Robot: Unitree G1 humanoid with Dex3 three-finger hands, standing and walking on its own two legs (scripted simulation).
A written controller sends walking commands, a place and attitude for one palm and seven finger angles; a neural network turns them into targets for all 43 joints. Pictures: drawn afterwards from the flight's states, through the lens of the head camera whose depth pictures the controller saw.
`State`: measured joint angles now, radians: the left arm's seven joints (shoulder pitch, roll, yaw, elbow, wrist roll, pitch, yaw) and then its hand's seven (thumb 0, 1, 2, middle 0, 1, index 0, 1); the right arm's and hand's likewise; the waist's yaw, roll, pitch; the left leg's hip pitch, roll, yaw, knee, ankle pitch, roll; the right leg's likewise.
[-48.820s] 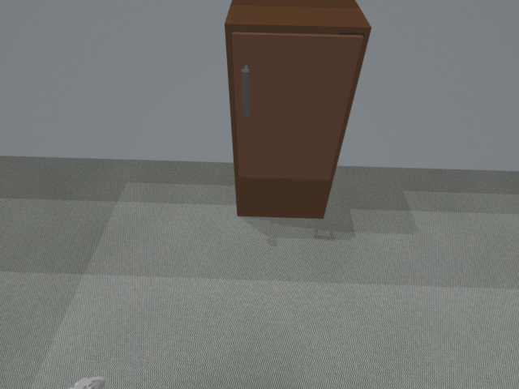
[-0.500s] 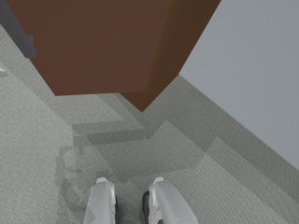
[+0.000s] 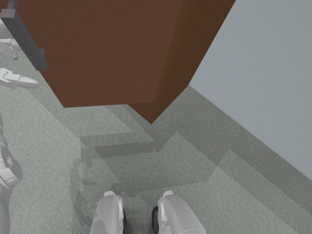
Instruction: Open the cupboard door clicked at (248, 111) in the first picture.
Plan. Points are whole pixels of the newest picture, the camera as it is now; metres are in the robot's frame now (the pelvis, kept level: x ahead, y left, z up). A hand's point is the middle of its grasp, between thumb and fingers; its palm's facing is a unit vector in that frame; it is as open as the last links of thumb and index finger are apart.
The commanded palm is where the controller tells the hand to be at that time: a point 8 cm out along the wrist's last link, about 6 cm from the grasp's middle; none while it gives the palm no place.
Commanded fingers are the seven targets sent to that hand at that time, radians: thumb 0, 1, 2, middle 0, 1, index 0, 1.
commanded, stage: slide the fingers in behind the handle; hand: left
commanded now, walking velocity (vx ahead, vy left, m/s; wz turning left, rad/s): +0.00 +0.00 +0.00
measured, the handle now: (28, 37) +0.57 +0.27 +0.06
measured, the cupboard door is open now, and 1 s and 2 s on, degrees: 48 48 50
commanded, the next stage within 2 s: close the thumb around the handle in 0.96 s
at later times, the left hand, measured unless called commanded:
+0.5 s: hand (34, 55) +0.52 +0.25 +0.06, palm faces +0.05 -1.00 -0.02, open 14.0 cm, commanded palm +0.51 +0.28 +0.06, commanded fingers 0.00 -0.50 0.30 -0.30 -1.20 -0.30 -1.20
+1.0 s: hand (33, 58) +0.51 +0.25 +0.06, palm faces +0.06 -1.00 -0.02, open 14.0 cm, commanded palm +0.50 +0.28 +0.06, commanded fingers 0.00 -0.50 0.30 -0.30 -1.20 -0.30 -1.20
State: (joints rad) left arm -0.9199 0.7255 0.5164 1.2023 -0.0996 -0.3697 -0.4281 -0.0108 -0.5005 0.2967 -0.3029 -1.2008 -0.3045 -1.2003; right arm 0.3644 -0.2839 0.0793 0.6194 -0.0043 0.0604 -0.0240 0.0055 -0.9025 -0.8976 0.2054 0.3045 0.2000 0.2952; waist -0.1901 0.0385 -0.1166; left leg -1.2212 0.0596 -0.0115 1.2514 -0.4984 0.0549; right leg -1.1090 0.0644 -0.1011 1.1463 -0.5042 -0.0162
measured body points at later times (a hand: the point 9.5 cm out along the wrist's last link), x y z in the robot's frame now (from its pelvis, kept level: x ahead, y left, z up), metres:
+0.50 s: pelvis +0.01 +0.00 +0.00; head +0.17 +0.04 +0.42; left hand +0.51 +0.30 +0.06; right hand +0.01 -0.27 -0.10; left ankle +0.04 +0.08 -0.63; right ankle +0.02 -0.12 -0.63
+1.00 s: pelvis +0.01 -0.01 +0.00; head +0.16 +0.03 +0.42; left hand +0.50 +0.30 +0.06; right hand +0.02 -0.28 -0.10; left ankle +0.04 +0.08 -0.63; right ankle +0.02 -0.12 -0.63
